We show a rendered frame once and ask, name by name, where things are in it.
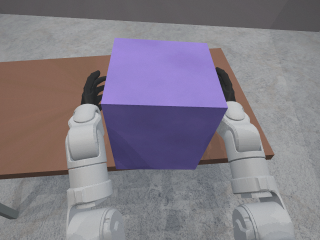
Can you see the table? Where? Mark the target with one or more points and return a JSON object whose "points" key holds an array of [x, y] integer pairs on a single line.
{"points": [[38, 98]]}

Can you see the left robot hand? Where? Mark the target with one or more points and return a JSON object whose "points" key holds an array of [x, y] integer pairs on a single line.
{"points": [[91, 91]]}

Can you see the robot left forearm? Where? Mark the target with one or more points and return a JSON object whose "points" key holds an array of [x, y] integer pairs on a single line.
{"points": [[86, 160]]}

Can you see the robot right upper arm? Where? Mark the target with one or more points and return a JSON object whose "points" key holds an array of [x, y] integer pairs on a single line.
{"points": [[261, 221]]}

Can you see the robot right forearm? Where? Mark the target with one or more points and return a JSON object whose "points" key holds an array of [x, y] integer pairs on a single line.
{"points": [[245, 153]]}

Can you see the robot left upper arm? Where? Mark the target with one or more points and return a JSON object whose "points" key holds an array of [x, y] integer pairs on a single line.
{"points": [[97, 224]]}

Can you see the carton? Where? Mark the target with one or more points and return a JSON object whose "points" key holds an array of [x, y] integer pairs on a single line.
{"points": [[162, 103]]}

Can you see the right robot hand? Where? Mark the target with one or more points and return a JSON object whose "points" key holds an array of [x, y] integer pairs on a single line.
{"points": [[226, 85]]}

